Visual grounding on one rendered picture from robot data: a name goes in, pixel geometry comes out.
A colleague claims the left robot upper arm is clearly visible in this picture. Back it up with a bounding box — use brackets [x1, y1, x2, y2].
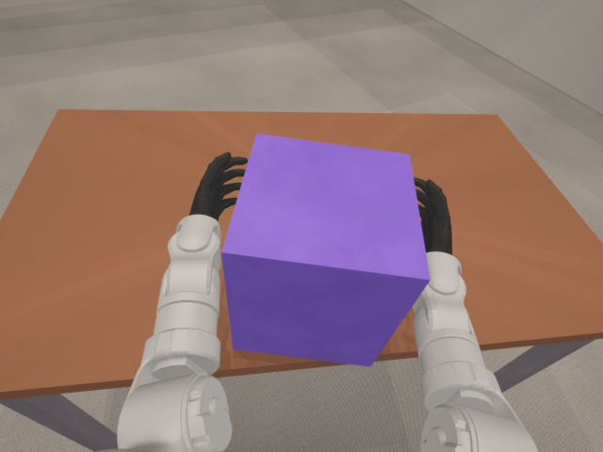
[94, 372, 233, 452]

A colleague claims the carton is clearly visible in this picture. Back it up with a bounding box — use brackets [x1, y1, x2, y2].
[221, 134, 431, 367]

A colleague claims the right robot forearm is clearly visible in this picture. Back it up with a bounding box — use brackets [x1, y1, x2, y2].
[413, 251, 538, 451]

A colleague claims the robot left hand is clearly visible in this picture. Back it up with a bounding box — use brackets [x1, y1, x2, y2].
[189, 152, 248, 221]

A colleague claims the right robot upper arm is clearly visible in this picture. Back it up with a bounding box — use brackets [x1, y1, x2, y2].
[420, 402, 538, 452]

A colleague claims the robot right hand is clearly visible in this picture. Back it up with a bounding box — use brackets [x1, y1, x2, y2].
[414, 178, 452, 255]

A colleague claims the table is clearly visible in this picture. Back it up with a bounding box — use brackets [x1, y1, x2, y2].
[0, 109, 603, 451]

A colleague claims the left robot forearm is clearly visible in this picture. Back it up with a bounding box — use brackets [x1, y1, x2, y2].
[117, 215, 221, 449]

